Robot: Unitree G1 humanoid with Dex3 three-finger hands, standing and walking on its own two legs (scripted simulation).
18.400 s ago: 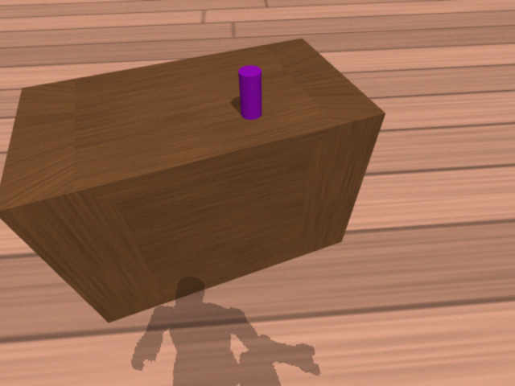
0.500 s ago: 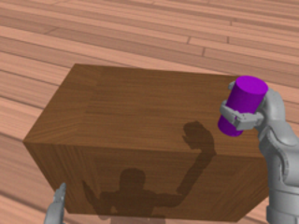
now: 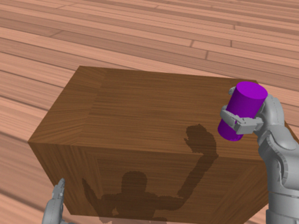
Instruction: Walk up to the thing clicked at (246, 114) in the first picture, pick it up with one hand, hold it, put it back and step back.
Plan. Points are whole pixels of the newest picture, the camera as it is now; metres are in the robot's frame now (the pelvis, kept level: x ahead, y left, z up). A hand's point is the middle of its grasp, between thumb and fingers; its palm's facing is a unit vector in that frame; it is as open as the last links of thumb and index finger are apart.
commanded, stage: hold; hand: right
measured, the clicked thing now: (239, 113) +0.34 -0.17 +0.20
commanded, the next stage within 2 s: crouch in 0.48 s
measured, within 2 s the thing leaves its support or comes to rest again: neither
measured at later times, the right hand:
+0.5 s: hand (241, 108) +0.34 -0.17 +0.21, palm faces +0.12 +0.99 -0.02, open 8.7 cm
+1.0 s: hand (230, 114) +0.39 -0.19 +0.15, palm faces +0.18 +0.98 -0.01, open 8.7 cm
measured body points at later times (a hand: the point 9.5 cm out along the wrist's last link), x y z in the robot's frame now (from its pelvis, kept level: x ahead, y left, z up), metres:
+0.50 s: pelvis +0.00 +0.00 +0.00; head -0.04 +0.02 +0.45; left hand +0.17 +0.26 -0.06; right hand +0.32 -0.22 +0.22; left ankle +0.01 +0.12 -0.73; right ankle +0.02 -0.13 -0.73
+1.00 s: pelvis -0.01 +0.00 +0.00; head -0.02 +0.01 +0.45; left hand +0.15 +0.26 -0.06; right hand +0.38 -0.24 +0.15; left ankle +0.01 +0.12 -0.73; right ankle +0.02 -0.13 -0.73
